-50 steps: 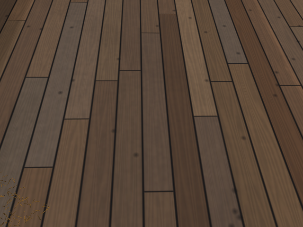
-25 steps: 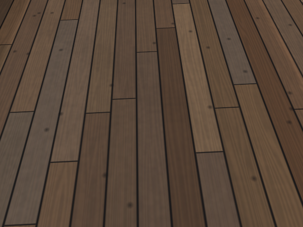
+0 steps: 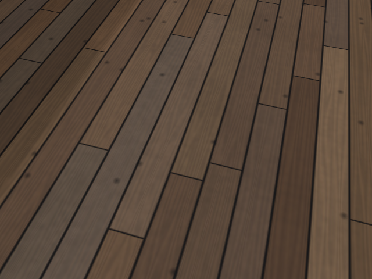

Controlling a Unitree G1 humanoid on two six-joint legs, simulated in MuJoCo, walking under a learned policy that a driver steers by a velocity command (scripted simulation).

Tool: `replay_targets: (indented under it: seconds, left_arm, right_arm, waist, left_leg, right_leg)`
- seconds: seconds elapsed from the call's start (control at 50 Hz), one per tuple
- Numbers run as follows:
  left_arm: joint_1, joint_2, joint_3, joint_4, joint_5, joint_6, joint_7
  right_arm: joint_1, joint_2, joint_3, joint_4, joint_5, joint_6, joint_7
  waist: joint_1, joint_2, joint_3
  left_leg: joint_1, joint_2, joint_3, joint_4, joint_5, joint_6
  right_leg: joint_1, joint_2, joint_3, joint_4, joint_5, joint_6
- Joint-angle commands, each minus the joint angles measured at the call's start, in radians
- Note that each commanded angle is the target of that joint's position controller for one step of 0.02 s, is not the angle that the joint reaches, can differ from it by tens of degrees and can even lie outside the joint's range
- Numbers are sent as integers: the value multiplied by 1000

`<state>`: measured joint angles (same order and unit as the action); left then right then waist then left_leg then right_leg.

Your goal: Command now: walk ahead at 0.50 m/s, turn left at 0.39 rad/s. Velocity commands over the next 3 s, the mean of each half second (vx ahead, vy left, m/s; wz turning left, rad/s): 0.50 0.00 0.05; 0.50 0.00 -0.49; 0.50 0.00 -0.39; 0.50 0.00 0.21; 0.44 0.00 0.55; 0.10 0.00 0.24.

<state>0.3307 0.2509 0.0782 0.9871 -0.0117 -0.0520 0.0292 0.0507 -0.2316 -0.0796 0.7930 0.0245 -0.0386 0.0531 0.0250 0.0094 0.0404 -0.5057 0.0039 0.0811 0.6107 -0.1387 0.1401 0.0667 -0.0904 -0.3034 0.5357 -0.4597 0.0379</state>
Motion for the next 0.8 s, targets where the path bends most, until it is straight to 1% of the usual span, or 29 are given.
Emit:
replay_targets:
  seconds: [0.02,0.04,0.06,0.08,0.1,0.12,0.16,0.18,0.2,0.24,0.3,0.34,0.4,0.44,0.46,0.48,0.5,0.52,0.54,0.56,0.58,0.6,0.62,0.64,0.66,0.68,0.72,0.76,0.8]
  left_arm:
    - [53,19,-21,-116,13,-51,-19]
    - [-43,110,-2,-118,-34,-92,-37]
    - [-123,130,4,-141,-61,-104,-40]
    - [-144,120,3,-136,-45,-104,-32]
    - [-153,131,14,-122,-18,-93,-23]
    - [-121,126,18,-111,-12,-77,-23]
    - [-97,97,17,-105,-3,-51,-23]
    - [-117,91,16,-112,2,-42,-20]
    - [-148,87,14,-123,8,-36,-17]
    - [-211,84,13,-141,12,-34,-17]
    - [-273,64,2,-148,0,-38,-31]
    - [-332,53,-7,-161,-8,-40,-41]
    - [-389,57,-14,-187,-16,-42,-59]
    - [-414,61,-17,-210,-18,-46,-76]
    - [-410,67,-16,-217,-17,-48,-85]
    - [-384,80,-11,-219,-15,-48,-92]
    - [-338,101,-1,-213,-11,-45,-94]
    - [-245,134,16,-195,-8,-41,-93]
    - [-94,177,41,-159,-7,-36,-87]
    - [58,257,65,-142,0,-27,-70]
    - [64,285,64,-143,-8,-32,-76]
    - [79,204,43,-141,-11,-31,-73]
    - [23,169,35,-157,-8,-33,-67]
    - [-45,155,28,-179,-5,-36,-66]
    - [-97,131,20,-196,1,-37,-65]
    - [-120,119,13,-210,11,-39,-62]
    - [-127,133,15,-222,3,-37,-53]
    - [-100,165,23,-225,0,-37,-38]
    - [-70,183,30,-225,-5,-32,-26]
  right_arm:
    - [344,-329,-94,26,0,-7,-30]
    - [387,-233,-64,33,-13,-13,-26]
    - [337,-186,-52,32,-19,-24,-27]
    - [247,-150,-39,17,-14,-33,-23]
    - [179,-103,-24,5,-17,-39,-24]
    - [153,-86,-16,-2,-25,-42,-27]
    - [171,-110,-20,10,-23,-52,-31]
    - [187,-128,-23,19,-21,-56,-36]
    - [205,-142,-26,27,-21,-59,-42]
    - [238,-148,-25,42,-20,-56,-54]
    - [254,-145,-20,56,-25,-54,-61]
    - [279,-148,-19,74,-27,-58,-62]
    - [312,-151,-21,105,-28,-54,-63]
    - [319,-153,-22,118,-26,-44,-67]
    - [307,-160,-24,117,-25,-39,-71]
    - [285,-172,-26,110,-24,-34,-75]
    - [270,-188,-29,104,-24,-29,-80]
    - [254,-200,-31,98,-24,-21,-85]
    - [233,-203,-28,87,-23,-14,-90]
    - [252,-181,-15,61,-39,-20,-94]
    - [370,-31,32,47,-51,-52,-65]
    - [272,-129,15,40,-16,-89,-50]
    - [184,-166,6,8,15,-111,-42]
    - [140,-162,8,-1,7,-121,-48]
    - [123,-166,-2,-3,-16,-118,-56]
    - [139,-166,-8,-9,-25,-106,-59]
    - [163,-143,-9,-16,-34,-83,-66]
    - [112,-125,-4,-39,-41,-68,-74]
    - [34,-109,2,-64,-42,-66,-74]
  waist:
    - [-84,258,-347]
    - [-150,118,-385]
    - [-142,94,-255]
    - [-92,2,-164]
    - [-61,-3,-122]
    - [-30,13,-107]
    - [-8,15,-90]
    - [-6,12,-70]
    - [-12,12,-53]
    - [-32,24,-32]
    - [-59,51,-16]
    - [-86,52,9]
    - [-107,49,42]
    - [-106,47,49]
    - [-94,55,40]
    - [-71,71,15]
    - [-44,93,-30]
    - [8,106,-89]
    - [88,81,-164]
    - [127,-62,-277]
    - [23,-287,-381]
    - [87,-185,-383]
    - [88,-139,-245]
    - [54,-26,-168]
    - [17,17,-111]
    - [-19,-2,-104]
    - [-47,-32,-83]
    - [-38,-45,-58]
    - [-11,-55,-44]
  left_leg:
    - [898,351,-819,-245,-76,316]
    - [896,361,-837,-335,-82,282]
    - [791,325,-657,-318,-13,228]
    - [624,278,-514,-320,91,180]
    - [504,235,-415,-335,166,148]
    - [426,212,-366,-362,201,138]
    - [363,200,-322,-408,254,139]
    - [348,198,-298,-427,284,139]
    - [348,194,-276,-440,310,137]
    - [369,177,-235,-449,335,117]
    - [391,147,-146,-464,284,68]
    - [410,155,-117,-485,223,53]
    - [523,202,-87,-473,240,45]
    - [611,235,-67,-430,323,33]
    - [638,246,-54,-397,410,22]
    - [652,247,-34,-346,568,9]
    - [665,245,-19,-272,755,-3]
    - [660,231,2,-140,904,-20]
    - [578,192,38,72,900,-53]
    - [326,139,55,402,559,-91]
    - [-108,-82,-60,719,-384,-149]
    - [-221,-46,-209,802,-405,-118]
    - [-289,4,-200,777,-317,-99]
    - [-254,47,-189,701,-242,-94]
    - [-196,73,-180,620,-206,-104]
    - [-129,91,-186,580,-188,-114]
    - [-94,105,-171,477,-184,-145]
    - [-102,96,-145,355,-103,-179]
    - [-85,73,-135,195,45,-196]
  right_leg:
    - [-719,117,188,869,-95,-14]
    - [-806,81,379,918,-86,-41]
    - [-857,33,367,889,-21,-68]
    - [-815,-25,363,788,64,-76]
    - [-752,-56,360,708,107,-73]
    - [-688,-74,364,674,141,-70]
    - [-654,-81,354,603,178,-52]
    - [-674,-82,349,561,212,-39]
    - [-706,-80,344,512,257,-27]
    - [-759,-72,337,393,368,-12]
    - [-743,-46,314,205,554,-27]
    - [-726,-26,296,119,622,-44]
    - [-773,-3,303,52,595,-73]
    - [-803,14,301,25,526,-99]
    - [-788,26,290,18,484,-114]
    - [-735,51,266,17,438,-131]
    - [-656,85,233,32,387,-148]
    - [-534,125,206,35,351,-168]
    - [-319,154,208,-12,396,-198]
    - [-16,-23,482,-12,413,-269]
    - [312,-236,1033,-131,224,-460]
    - [337,-217,1076,-221,126,-420]
    - [226,-191,936,-238,167,-378]
    - [69,-157,836,-255,261,-355]
    - [-71,-126,761,-273,369,-344]
    - [-153,-105,725,-296,433,-346]
    - [-240,-82,668,-324,489,-348]
    - [-303,-57,612,-340,532,-339]
    - [-336,-18,568,-336,512,-305]
